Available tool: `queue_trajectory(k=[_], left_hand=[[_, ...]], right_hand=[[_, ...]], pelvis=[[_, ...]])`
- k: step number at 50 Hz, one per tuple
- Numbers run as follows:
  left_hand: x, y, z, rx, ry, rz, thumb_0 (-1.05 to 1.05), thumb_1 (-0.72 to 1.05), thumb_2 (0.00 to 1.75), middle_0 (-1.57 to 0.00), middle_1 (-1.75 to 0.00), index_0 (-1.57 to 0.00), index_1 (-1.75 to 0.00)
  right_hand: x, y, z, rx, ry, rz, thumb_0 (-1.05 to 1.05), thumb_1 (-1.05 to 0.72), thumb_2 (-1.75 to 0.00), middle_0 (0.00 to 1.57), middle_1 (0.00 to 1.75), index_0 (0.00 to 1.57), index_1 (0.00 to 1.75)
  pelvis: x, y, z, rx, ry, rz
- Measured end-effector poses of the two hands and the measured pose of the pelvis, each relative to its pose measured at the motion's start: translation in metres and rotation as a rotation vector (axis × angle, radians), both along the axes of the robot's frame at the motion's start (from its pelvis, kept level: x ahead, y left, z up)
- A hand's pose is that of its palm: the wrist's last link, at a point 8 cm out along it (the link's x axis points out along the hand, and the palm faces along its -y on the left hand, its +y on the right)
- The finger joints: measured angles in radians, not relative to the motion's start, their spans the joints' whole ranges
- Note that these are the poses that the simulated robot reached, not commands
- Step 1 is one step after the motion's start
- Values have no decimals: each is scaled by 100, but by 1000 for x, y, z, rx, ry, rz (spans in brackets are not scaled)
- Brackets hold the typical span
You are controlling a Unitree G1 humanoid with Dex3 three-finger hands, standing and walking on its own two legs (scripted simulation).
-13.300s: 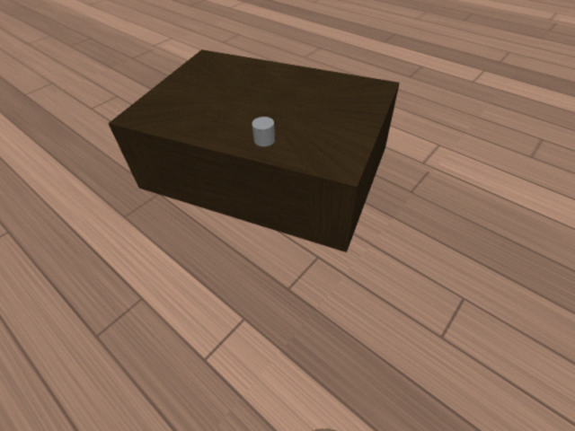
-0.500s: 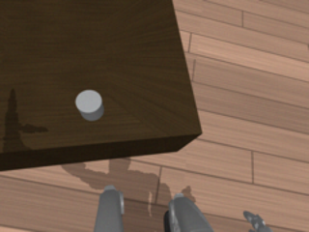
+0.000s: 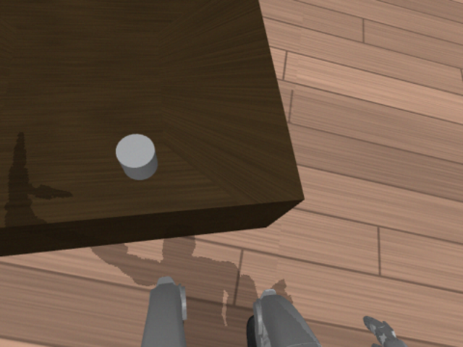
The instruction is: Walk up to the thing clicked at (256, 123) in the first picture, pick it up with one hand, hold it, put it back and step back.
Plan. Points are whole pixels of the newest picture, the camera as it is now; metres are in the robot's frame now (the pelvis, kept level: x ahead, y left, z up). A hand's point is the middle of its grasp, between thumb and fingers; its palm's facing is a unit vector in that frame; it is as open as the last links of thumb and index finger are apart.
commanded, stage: go down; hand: left
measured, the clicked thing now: (138, 157) +0.52 +0.19 -0.23
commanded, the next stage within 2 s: approach in 0.78 s
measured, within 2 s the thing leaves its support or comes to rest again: neither
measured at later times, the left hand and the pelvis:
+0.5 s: hand out of the picture +0.43 +0.40 +0.07, palm faces +0.19 -0.98 +0.00, open 16.7 cm; pelvis +0.00 +0.00 +0.00, yaw +0 degrees
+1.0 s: hand out of the picture +0.44 +0.39 +0.07, palm faces +0.20 -0.98 +0.01, open 17.1 cm; pelvis +0.00 +0.00 +0.00, yaw +0 degrees
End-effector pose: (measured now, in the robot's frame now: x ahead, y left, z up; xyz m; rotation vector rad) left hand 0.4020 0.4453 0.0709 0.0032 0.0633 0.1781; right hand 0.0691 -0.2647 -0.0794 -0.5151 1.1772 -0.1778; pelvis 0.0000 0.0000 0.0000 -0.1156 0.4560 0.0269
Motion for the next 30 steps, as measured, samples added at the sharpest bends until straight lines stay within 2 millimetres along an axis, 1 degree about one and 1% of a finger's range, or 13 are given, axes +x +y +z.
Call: queue_trajectory(k=[4, 11, 17, 30], left_hand=[[0, -1, -1, -5, -12, 5, -1, -33, 7, -4, -3, -3, -3], [3, 0, 5, 2, -21, 16, -1, -34, 7, -4, -4, -3, -3], [2, 1, 3, 5, -1, 12, -1, -34, 7, -4, -4, -3, -3], [0, -1, -2, -6, -9, 10, -1, -34, 7, -4, -4, -3, -3]], right_hand=[[-4, 0, -1, 0, 9, -2, 1, -91, -89, 21, 30, 21, 30], [-8, -1, 1, -5, 12, -8, 1, -91, -89, 21, 30, 21, 30], [-9, -3, 1, -6, 14, -11, 1, -91, -89, 21, 30, 21, 30], [-1, -4, 2, -12, 3, -1, 1, -91, -89, 21, 30, 21, 30]], pelvis=[[-2, 0, -1, 1, -3, 1], [-3, -2, 0, 1, -5, 1], [-2, -2, -1, 0, 1, -2], [0, -3, 0, 1, 0, 1]])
